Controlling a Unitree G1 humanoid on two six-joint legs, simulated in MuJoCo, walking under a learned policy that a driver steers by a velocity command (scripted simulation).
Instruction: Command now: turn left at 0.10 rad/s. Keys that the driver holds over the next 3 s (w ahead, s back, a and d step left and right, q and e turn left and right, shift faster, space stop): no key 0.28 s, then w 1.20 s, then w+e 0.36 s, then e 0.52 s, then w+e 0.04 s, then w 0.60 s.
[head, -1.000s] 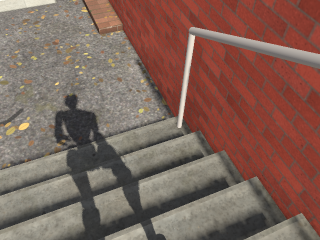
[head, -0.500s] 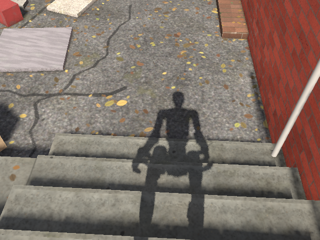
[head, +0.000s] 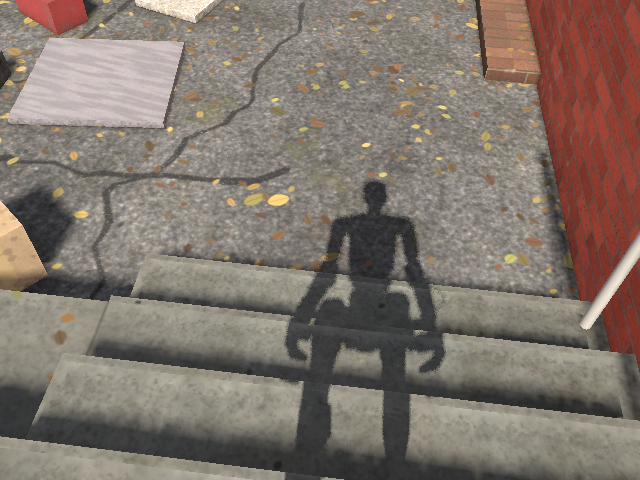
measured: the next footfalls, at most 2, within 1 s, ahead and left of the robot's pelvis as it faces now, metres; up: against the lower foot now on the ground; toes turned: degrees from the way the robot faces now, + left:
right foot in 0.04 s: +0.07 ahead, -0.12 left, +0.00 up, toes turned -4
right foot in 0.96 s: +0.43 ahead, -0.14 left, -0.15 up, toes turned -6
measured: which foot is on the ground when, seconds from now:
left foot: down 0.00-0.96, up 0.98-1.00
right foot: up 0.00-0.02, down 0.04-0.52, up 0.54-0.94, down 0.96-1.00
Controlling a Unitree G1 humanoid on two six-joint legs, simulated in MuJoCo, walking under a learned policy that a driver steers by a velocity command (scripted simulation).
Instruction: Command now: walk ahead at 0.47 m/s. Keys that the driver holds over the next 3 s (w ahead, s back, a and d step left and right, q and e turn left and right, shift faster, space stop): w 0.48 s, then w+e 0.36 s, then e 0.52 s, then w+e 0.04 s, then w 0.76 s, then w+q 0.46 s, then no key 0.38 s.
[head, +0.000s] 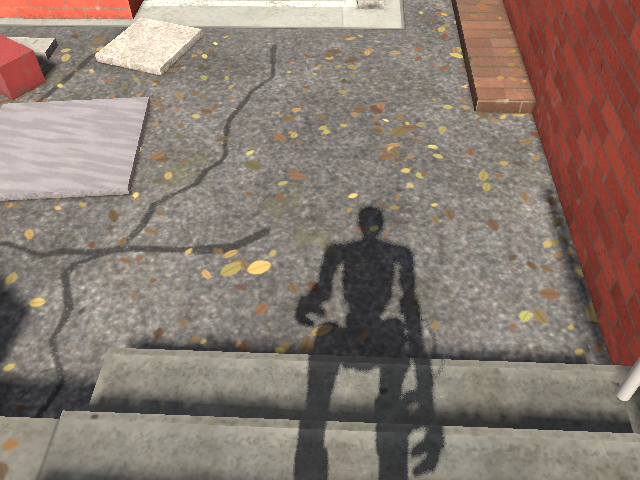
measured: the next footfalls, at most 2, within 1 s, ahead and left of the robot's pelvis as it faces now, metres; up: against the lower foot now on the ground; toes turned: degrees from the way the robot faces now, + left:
left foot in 0.46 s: +0.40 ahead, +0.14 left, -0.15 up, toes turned +3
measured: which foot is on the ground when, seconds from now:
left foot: up 0.00-0.44, down 0.46-1.00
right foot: down 0.00-0.48, up 0.50-1.00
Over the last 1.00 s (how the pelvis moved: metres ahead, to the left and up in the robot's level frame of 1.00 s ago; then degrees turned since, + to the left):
0.33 -0.04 -0.13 0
